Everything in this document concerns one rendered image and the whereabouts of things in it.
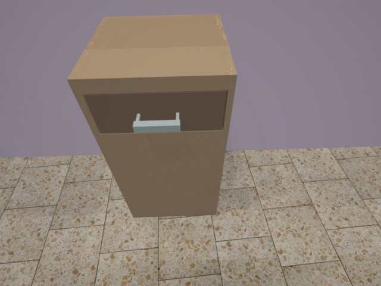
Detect handle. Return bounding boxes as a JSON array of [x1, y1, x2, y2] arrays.
[[133, 113, 180, 133]]

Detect drawer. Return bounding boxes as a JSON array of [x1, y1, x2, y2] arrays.
[[83, 90, 226, 133]]

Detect cabinet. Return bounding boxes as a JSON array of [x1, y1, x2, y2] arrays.
[[67, 14, 238, 217]]

